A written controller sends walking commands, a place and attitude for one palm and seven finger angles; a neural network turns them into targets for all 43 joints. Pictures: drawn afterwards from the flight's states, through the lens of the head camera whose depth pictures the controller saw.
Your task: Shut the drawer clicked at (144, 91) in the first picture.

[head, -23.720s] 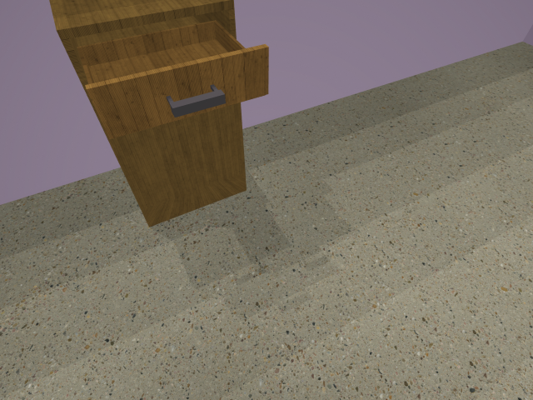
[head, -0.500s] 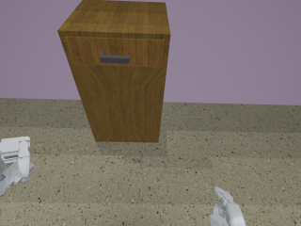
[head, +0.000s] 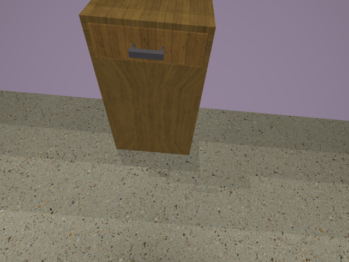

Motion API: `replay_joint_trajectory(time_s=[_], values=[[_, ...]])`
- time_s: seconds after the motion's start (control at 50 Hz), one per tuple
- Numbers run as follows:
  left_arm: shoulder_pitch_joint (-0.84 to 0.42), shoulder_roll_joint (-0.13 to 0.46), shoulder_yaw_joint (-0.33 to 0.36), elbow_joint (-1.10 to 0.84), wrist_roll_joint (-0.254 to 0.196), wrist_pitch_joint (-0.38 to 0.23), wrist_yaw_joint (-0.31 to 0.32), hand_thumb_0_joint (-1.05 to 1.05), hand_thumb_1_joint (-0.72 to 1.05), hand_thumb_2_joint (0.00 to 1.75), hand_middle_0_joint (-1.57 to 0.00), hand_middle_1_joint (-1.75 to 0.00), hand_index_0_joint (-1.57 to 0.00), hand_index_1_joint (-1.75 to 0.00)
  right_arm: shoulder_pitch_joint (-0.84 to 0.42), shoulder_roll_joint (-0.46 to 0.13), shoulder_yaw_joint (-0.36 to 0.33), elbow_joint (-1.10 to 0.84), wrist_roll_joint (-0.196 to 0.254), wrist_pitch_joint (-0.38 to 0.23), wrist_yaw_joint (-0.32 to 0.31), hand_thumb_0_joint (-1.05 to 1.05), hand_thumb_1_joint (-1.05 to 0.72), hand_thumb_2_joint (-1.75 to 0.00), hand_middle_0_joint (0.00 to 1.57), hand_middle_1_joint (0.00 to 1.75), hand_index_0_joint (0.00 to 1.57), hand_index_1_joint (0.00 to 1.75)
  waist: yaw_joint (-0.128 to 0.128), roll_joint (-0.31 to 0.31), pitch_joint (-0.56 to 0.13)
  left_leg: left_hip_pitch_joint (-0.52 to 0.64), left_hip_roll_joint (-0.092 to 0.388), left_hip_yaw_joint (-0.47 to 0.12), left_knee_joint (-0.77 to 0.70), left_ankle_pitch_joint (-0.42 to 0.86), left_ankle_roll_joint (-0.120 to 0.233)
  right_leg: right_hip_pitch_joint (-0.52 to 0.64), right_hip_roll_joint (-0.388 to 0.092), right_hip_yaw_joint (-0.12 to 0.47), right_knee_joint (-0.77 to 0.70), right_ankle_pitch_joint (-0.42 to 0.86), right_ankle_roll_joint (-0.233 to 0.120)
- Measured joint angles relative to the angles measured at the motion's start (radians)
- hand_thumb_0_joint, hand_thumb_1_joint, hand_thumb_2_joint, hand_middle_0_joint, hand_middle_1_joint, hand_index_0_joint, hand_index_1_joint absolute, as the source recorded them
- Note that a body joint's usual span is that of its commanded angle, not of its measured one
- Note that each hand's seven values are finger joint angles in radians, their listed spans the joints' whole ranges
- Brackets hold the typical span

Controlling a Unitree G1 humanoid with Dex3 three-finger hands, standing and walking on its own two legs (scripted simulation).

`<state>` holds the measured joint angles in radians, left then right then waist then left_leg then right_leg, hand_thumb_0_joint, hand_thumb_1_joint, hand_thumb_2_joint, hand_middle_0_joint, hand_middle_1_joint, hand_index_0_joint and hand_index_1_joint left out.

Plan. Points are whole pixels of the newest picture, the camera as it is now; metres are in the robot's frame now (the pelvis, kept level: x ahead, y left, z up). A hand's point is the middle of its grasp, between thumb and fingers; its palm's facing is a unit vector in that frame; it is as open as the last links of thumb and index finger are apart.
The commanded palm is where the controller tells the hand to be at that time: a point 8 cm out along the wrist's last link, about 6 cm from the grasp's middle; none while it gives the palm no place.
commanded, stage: let the arm hang, fingers relaxed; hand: left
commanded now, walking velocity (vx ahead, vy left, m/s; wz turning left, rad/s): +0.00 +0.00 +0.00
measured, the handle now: (147, 50) +0.84 +0.17 +0.01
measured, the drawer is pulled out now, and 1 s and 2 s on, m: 0.00 0.00 0.00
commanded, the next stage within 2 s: look to check the result in 0.62 s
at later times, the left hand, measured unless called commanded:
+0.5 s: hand out of the picture +0.00 +0.14 -0.18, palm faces +0.02 -0.99 -0.16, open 7.3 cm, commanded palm none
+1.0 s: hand out of the picture +0.00 +0.14 -0.18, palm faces +0.03 -0.98 -0.18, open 7.4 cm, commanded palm none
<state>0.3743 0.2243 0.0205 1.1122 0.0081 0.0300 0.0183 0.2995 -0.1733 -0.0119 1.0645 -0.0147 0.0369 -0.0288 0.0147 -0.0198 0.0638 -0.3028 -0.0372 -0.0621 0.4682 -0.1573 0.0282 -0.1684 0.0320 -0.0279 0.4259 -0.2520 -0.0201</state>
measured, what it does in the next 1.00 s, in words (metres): stands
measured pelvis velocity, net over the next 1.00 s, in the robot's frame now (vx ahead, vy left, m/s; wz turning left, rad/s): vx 0.02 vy -0.02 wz -0.03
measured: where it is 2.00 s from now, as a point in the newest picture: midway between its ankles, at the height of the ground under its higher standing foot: outside the picture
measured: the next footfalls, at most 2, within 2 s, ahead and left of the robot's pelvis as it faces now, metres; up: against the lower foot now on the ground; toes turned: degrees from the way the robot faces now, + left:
none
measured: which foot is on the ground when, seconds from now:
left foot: down 0.00-1.00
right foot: down 0.00-1.00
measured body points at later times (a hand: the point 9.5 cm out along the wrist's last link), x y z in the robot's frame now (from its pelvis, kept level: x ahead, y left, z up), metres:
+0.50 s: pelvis +0.01 -0.01 +0.00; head +0.01 -0.01 +0.45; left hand +0.00 +0.20 -0.16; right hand -0.02 -0.21 -0.16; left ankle +0.06 +0.10 -0.74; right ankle -0.01 -0.11 -0.74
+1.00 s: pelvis +0.02 -0.02 +0.00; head +0.03 -0.02 +0.45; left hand +0.00 +0.20 -0.16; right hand +0.00 -0.23 -0.16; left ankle +0.06 +0.10 -0.74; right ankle -0.01 -0.11 -0.74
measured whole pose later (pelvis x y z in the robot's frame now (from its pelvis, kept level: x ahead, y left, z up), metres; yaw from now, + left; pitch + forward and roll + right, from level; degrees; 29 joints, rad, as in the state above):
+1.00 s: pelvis +0.02 -0.02 +0.00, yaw -1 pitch -2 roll +0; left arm 0.31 0.12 0.01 1.16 0.00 -0.01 0.04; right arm 0.29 -0.12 -0.02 1.14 -0.01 0.01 -0.04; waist 0.00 0.01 0.05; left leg -0.24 -0.02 -0.04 0.45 -0.18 0.01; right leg -0.11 0.05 -0.01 0.41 -0.27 -0.04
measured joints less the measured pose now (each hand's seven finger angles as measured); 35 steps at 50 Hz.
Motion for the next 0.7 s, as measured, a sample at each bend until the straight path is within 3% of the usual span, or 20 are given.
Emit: replay_joint_trajectory(time_s=[0.28,0.44,0.7], values=[[-0.026,-0.085,-0.02,0.054,-0.005,-0.024,0.017,0.01,0.91,0.9,-0.28,-0.4,-0.29,-0.4,-0.005,0.057,0.0,0.066,0.003,-0.012,-0.007,0.01,-0.91,-0.9,0.2,0.3,0.21,0.3,-0.012,0.049,-0.022,0.042,-0.008,0.02,-0.033,0.008,0.003,0.017,-0.012,0.02,0.011,-0.01,0.003],[-0.077,-0.122,-0.019,0.027,-0.005,-0.038,0.02,0.0,0.91,0.9,-0.21,-0.32,-0.22,-0.32,0.002,0.063,-0.007,0.07,0.002,-0.022,-0.008,0.01,-0.91,-0.9,0.2,0.3,0.2,0.3,-0.025,0.034,-0.038,0.047,0.002,0.021,-0.023,-0.003,-0.006,0.022,-0.002,0.022,0.016,-0.017,-0.006],[-0.077,-0.103,-0.009,0.033,-0.008,-0.036,0.022,0.01,0.92,0.9,-0.2,-0.3,-0.2,-0.3,0.016,0.064,-0.008,0.074,0.002,-0.026,-0.015,0.0,-0.91,-0.9,0.19,0.3,0.2,0.3,-0.026,0.031,-0.023,0.053,0.014,0.017,-0.017,-0.017,-0.017,0.037,0.011,0.02,0.003,-0.019,-0.016]])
